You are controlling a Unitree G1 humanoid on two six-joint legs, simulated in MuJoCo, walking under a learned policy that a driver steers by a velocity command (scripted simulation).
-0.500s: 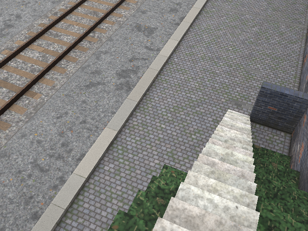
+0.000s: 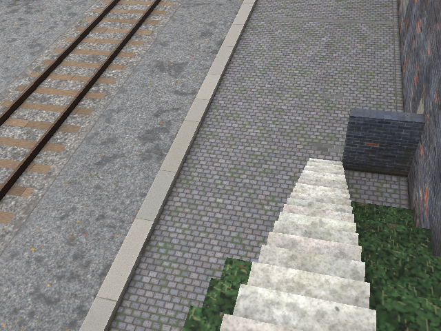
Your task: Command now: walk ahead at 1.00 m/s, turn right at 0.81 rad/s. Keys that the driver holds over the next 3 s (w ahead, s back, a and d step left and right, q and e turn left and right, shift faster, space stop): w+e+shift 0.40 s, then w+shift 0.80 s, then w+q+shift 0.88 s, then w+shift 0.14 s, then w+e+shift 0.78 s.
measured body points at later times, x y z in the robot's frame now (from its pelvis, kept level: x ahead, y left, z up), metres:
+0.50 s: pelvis +0.22 +0.01 -0.06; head +0.18 +0.01 +0.39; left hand +0.47 +0.21 -0.12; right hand +0.35 -0.34 -0.09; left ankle +0.37 +0.11 -0.80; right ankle +0.05 -0.08 -0.70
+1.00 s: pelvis +0.41 -0.02 -0.22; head +0.42 +0.03 +0.23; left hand +0.66 +0.08 -0.35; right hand +0.20 -0.14 -0.35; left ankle +0.34 +0.13 -0.89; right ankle +0.50 -0.25 -0.81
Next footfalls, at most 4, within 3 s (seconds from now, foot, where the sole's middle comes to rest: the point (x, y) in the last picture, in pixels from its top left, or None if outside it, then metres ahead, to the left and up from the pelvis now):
0.56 left None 0.38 0.11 -0.93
1.22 right None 0.57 -0.28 -1.13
1.82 left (316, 324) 0.84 -0.20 -1.32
2.18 right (330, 295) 1.08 -0.30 -1.52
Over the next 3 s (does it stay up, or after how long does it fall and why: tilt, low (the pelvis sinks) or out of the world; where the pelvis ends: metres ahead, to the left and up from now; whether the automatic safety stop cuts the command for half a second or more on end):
stays up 1.53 -0.06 -1.21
